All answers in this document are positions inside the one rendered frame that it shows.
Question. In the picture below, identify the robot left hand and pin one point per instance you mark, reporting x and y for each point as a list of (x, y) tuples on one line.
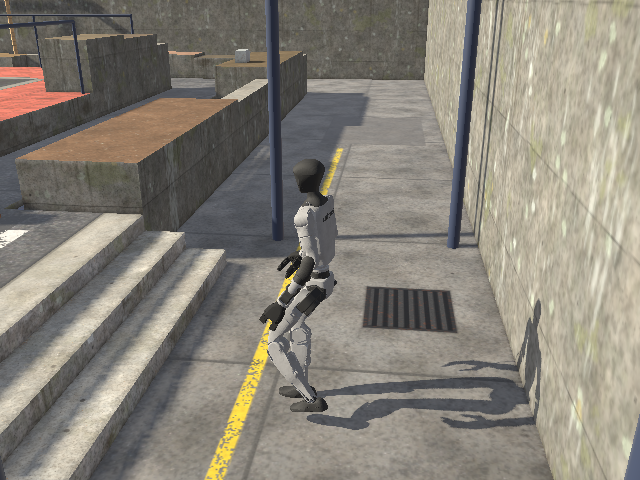
[(275, 313)]

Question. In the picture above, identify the robot right upper arm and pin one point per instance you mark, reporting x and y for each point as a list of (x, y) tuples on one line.
[(330, 197)]

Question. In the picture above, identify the right robot thigh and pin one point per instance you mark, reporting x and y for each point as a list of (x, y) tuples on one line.
[(301, 333)]

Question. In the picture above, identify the robot right hand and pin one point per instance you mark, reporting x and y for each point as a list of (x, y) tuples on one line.
[(295, 258)]

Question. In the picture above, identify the humanoid robot head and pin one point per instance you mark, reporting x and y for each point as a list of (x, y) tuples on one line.
[(308, 174)]

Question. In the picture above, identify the robot left upper arm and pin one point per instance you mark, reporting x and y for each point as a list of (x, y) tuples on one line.
[(304, 223)]

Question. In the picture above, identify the left robot forearm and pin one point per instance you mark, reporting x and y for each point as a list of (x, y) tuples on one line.
[(298, 281)]

